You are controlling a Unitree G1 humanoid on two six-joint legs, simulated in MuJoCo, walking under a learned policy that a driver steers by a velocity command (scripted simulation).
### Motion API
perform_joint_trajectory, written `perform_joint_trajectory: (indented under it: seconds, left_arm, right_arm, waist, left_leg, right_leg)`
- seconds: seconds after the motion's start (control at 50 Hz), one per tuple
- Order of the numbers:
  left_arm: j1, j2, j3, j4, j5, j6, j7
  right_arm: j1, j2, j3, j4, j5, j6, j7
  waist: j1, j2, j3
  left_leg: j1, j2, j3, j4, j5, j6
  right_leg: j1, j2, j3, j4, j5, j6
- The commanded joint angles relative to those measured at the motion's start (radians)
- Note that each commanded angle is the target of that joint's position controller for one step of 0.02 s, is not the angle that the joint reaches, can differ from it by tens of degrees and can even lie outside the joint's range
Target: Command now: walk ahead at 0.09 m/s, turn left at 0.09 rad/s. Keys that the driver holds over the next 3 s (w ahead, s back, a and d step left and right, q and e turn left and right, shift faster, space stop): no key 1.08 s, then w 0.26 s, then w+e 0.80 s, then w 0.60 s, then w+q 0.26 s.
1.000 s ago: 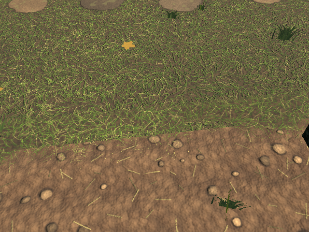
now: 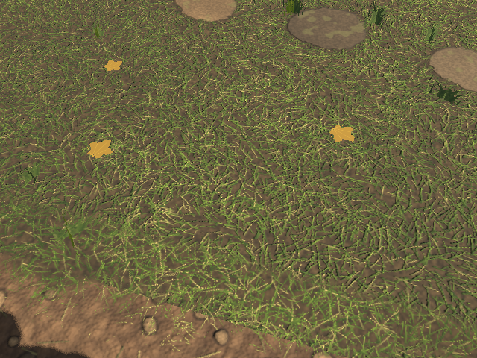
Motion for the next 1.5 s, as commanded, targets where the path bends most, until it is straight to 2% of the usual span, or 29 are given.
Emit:
perform_joint_trajectory:
  seconds: [0.02, 0.04, 0.06, 0.08, 0.1, 0.12, 0.16, 0.22, 0.42, 0.78, 1.08, 1.1, 1.12, 1.16, 1.2, 1.22, 1.26, 1.28, 1.3, 1.32, 1.34, 1.36, 1.38, 1.4, 1.42, 1.44, 1.46, 1.48, 1.5]
  left_arm:
    - [-0.078, 0.144, 0.023, -0.060, -0.014, 0.000, 0.005]
    - [-0.050, 0.119, 0.013, -0.047, -0.009, 0.000, 0.002]
    - [-0.031, 0.104, 0.006, -0.042, 0.004, -0.001, 0.000]
    - [0.033, 0.100, 0.009, -0.034, 0.003, -0.002, -0.002]
    - [0.001, 0.116, 0.009, -0.026, 0.006, 0.003, 0.004]
    - [-0.022, 0.125, 0.011, -0.026, 0.002, 0.008, 0.007]
    - [-0.017, 0.121, 0.010, -0.014, 0.002, 0.018, 0.017]
    - [-0.013, 0.121, 0.010, 0.002, 0.000, 0.021, 0.019]
    - [-0.029, 0.130, 0.013, 0.066, -0.010, 0.041, 0.029]
    - [-0.006, 0.125, 0.006, 0.148, -0.010, 0.047, 0.044]
    - [0.059, 0.101, -0.003, 0.177, -0.010, 0.044, 0.050]
    - [0.080, 0.095, -0.004, 0.187, -0.011, 0.045, 0.051]
    - [0.089, 0.115, 0.004, 0.189, -0.018, 0.048, 0.054]
    - [0.112, 0.157, 0.019, 0.180, -0.029, 0.046, 0.057]
    - [0.169, 0.203, 0.039, 0.183, -0.036, 0.029, 0.055]
    - [0.175, 0.206, 0.044, 0.180, -0.036, 0.021, 0.055]
    - [0.123, 0.190, 0.043, 0.151, -0.035, 0.008, 0.050]
    - [0.070, 0.188, 0.043, 0.131, -0.047, 0.006, 0.047]
    - [0.022, 0.184, 0.043, 0.113, -0.058, 0.009, 0.044]
    - [0.017, 0.170, 0.041, 0.105, -0.058, 0.010, 0.041]
    - [0.007, 0.123, 0.028, 0.093, -0.050, 0.004, 0.036]
    - [0.002, 0.057, 0.012, 0.067, -0.042, -0.010, 0.031]
    - [-0.024, 0.073, 0.018, 0.044, -0.058, -0.025, 0.032]
    - [-0.023, 0.092, 0.022, 0.045, -0.077, -0.035, 0.027]
    - [0.003, 0.099, 0.025, 0.058, -0.078, -0.043, 0.020]
    - [0.015, 0.106, 0.032, 0.067, -0.066, -0.048, 0.019]
    - [0.010, 0.118, 0.040, 0.070, -0.057, -0.048, 0.015]
    - [0.013, 0.109, 0.043, 0.074, -0.053, -0.044, 0.009]
    - [0.011, 0.085, 0.041, 0.074, -0.052, -0.036, 0.003]
  right_arm:
    - [0.082, -0.071, -0.021, -0.016, -0.012, 0.007, 0.001]
    - [0.058, -0.088, -0.022, -0.028, -0.025, 0.008, -0.001]
    - [0.047, -0.122, -0.025, -0.042, -0.029, 0.007, -0.005]
    - [0.016, -0.176, -0.039, -0.027, -0.016, 0.009, -0.006]
    - [0.007, -0.122, -0.033, -0.027, -0.014, 0.004, 0.002]
    - [0.005, -0.089, -0.023, -0.020, -0.021, -0.003, 0.006]
    - [-0.003, -0.084, -0.021, -0.012, -0.020, -0.019, 0.009]
    - [0.016, -0.088, -0.022, 0.013, -0.012, -0.032, 0.008]
    - [0.003, -0.086, -0.019, 0.086, -0.007, -0.031, 0.006]
    - [0.006, -0.072, -0.005, 0.243, -0.007, -0.021, -0.005]
    - [0.050, -0.050, 0.012, 0.328, -0.006, -0.023, -0.009]
    - [0.071, -0.039, 0.015, 0.341, -0.005, -0.022, -0.009]
    - [0.078, -0.042, 0.013, 0.345, 0.000, -0.021, -0.011]
    - [0.057, -0.049, 0.010, 0.327, 0.003, -0.030, -0.011]
    - [0.035, -0.008, 0.018, 0.306, 0.007, -0.057, 0.001]
    - [0.027, -0.012, 0.016, 0.301, 0.011, -0.069, 0.009]
    - [0.042, -0.007, 0.013, 0.298, 0.022, -0.086, 0.022]
    - [0.080, 0.000, 0.012, 0.309, 0.025, -0.093, 0.025]
    - [0.146, 0.002, 0.007, 0.340, 0.022, -0.098, 0.025]
    - [0.209, -0.011, -0.002, 0.374, 0.014, -0.097, 0.025]
    - [0.312, -0.047, -0.014, 0.399, 0.008, -0.097, 0.024]
    - [0.425, -0.146, -0.036, 0.404, 0.013, -0.100, 0.024]
    - [0.441, -0.165, -0.033, 0.409, -0.004, -0.118, 0.032]
    - [0.369, -0.098, -0.014, 0.386, -0.004, -0.136, 0.031]
    - [0.309, -0.066, -0.004, 0.366, 0.000, -0.145, 0.034]
    - [0.262, -0.061, 0.001, 0.351, 0.002, -0.148, 0.038]
    - [0.248, -0.040, 0.007, 0.343, -0.001, -0.146, 0.040]
    - [0.257, -0.017, 0.014, 0.343, -0.009, -0.142, 0.038]
    - [0.280, -0.016, 0.016, 0.346, -0.017, -0.139, 0.035]
  waist:
    - [-0.060, -0.130, -0.142]
    - [-0.053, -0.105, -0.117]
    - [-0.035, -0.053, -0.111]
    - [0.032, 0.074, -0.091]
    - [-0.004, 0.068, -0.072]
    - [-0.011, 0.057, -0.049]
    - [-0.007, 0.055, -0.042]
    - [-0.010, 0.028, -0.072]
    - [-0.010, -0.024, -0.082]
    - [-0.015, -0.027, -0.033]
    - [-0.019, -0.033, -0.009]
    - [-0.019, -0.039, -0.031]
    - [-0.017, -0.056, -0.017]
    - [-0.003, -0.107, 0.049]
    - [0.011, -0.211, 0.066]
    - [0.011, -0.210, 0.081]
    - [-0.025, -0.188, 0.090]
    - [-0.061, -0.181, 0.089]
    - [-0.100, -0.161, 0.079]
    - [-0.115, -0.117, 0.067]
    - [-0.141, 0.011, 0.020]
    - [-0.163, 0.249, -0.023]
    - [-0.158, 0.245, 0.011]
    - [-0.119, 0.120, 0.083]
    - [-0.088, 0.085, 0.096]
    - [-0.065, 0.059, 0.084]
    - [-0.059, 0.060, 0.076]
    - [-0.058, 0.068, 0.055]
    - [-0.061, 0.073, 0.039]
  left_leg:
    - [0.258, -0.019, 0.040, -0.185, 0.141, 0.029]
    - [0.293, 0.020, -0.007, -0.229, 0.197, 0.050]
    - [0.325, 0.088, -0.072, -0.238, 0.274, 0.079]
    - [0.260, 0.087, -0.074, -0.210, 0.162, 0.111]
    - [0.179, 0.053, -0.056, -0.229, 0.030, 0.105]
    - [0.148, 0.039, -0.049, -0.239, 0.012, 0.088]
    - [0.148, 0.028, -0.038, -0.224, 0.113, 0.066]
    - [0.184, 0.022, -0.028, -0.186, 0.233, 0.064]
    - [0.206, 0.006, -0.009, -0.173, 0.312, 0.066]
    - [0.199, -0.018, 0.023, -0.224, 0.185, 0.051]
    - [0.174, -0.025, 0.035, -0.245, 0.121, 0.045]
    - [0.180, -0.039, 0.052, -0.240, 0.028, 0.047]
    - [0.152, -0.065, 0.079, -0.207, -0.113, 0.054]
    - [0.036, -0.082, 0.103, -0.122, -0.298, 0.075]
    - [-0.044, -0.069, 0.132, 0.064, -0.188, 0.080]
    - [-0.053, -0.034, 0.105, 0.136, -0.163, 0.092]
    - [-0.038, -0.001, 0.086, 0.125, -0.225, 0.122]
    - [0.059, -0.001, 0.096, -0.006, -0.201, 0.139]
    - [0.216, -0.033, 0.135, -0.153, -0.101, 0.144]
    - [0.322, -0.065, 0.143, -0.210, -0.022, 0.129]
    - [0.442, 0.041, -0.021, -0.285, -0.083, 0.145]
    - [0.567, 0.255, -0.378, -0.448, -0.249, 0.233]
    - [0.505, 0.376, -0.602, -0.512, -0.377, 0.324]
    - [0.486, 0.362, -0.542, -0.510, -0.396, 0.308]
    - [0.484, 0.316, -0.418, -0.504, -0.300, 0.258]
    - [0.484, 0.277, -0.305, -0.505, -0.157, 0.215]
    - [0.482, 0.244, -0.191, -0.499, 0.012, 0.178]
    - [0.472, 0.208, -0.097, -0.492, 0.135, 0.156]
    - [0.463, 0.193, -0.039, -0.488, 0.229, 0.153]
  right_leg:
    - [-0.017, -0.205, 0.164, -0.112, 0.033, -0.118]
    - [-0.052, -0.182, 0.166, -0.109, -0.091, -0.071]
    - [-0.087, -0.144, 0.142, -0.072, -0.189, -0.029]
    - [-0.074, -0.069, 0.071, -0.070, -0.231, 0.003]
    - [-0.011, -0.055, 0.042, -0.037, -0.191, 0.024]
    - [0.002, -0.057, 0.040, -0.022, -0.159, 0.025]
    - [0.013, -0.063, 0.042, 0.000, -0.090, 0.017]
    - [0.042, -0.071, 0.045, 0.021, 0.005, 0.012]
    - [0.098, -0.077, 0.046, 0.042, 0.096, 0.018]
    - [0.083, -0.075, 0.049, -0.004, -0.001, 0.019]
    - [0.067, -0.070, 0.052, -0.032, -0.062, 0.017]
    - [0.075, -0.064, 0.049, -0.043, -0.175, 0.013]
    - [0.062, -0.060, 0.057, -0.050, -0.341, -0.003]
    - [0.019, -0.131, 0.165, -0.114, -0.629, -0.061]
    - [0.046, -0.300, 0.399, -0.231, -0.741, -0.152]
    - [0.017, -0.356, 0.475, -0.266, -0.722, -0.187]
    - [-0.010, -0.361, 0.451, -0.265, -0.639, -0.177]
    - [-0.059, -0.323, 0.377, -0.242, -0.583, -0.144]
    - [-0.133, -0.255, 0.274, -0.192, -0.518, -0.108]
    - [-0.177, -0.189, 0.194, -0.093, -0.440, -0.082]
    - [-0.261, -0.121, 0.100, 0.126, -0.344, -0.044]
    - [-0.445, -0.019, -0.030, 0.450, -0.330, 0.010]
    - [-0.553, -0.017, 0.073, 0.661, -0.426, -0.006]
    - [-0.633, -0.064, 0.157, 0.764, -0.339, -0.030]
    - [-0.656, -0.082, 0.179, 0.778, -0.233, -0.048]
    - [-0.641, -0.098, 0.185, 0.745, -0.148, -0.056]
    - [-0.612, -0.109, 0.185, 0.695, -0.083, -0.056]
    - [-0.568, -0.111, 0.166, 0.669, -0.039, -0.048]
    - [-0.545, -0.105, 0.144, 0.659, -0.003, -0.037]
Next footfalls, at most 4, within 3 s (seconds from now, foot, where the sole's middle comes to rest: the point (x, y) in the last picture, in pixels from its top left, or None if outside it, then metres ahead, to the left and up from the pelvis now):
0.04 left None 0.08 0.15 -0.78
1.80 right None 0.44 -0.10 -0.78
2.28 left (264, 255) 0.78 -0.01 -0.78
2.80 right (372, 222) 0.90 -0.36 -0.78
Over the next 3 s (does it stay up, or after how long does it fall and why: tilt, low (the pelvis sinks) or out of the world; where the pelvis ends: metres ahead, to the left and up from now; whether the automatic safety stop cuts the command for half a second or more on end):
stays up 0.89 -0.26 0.00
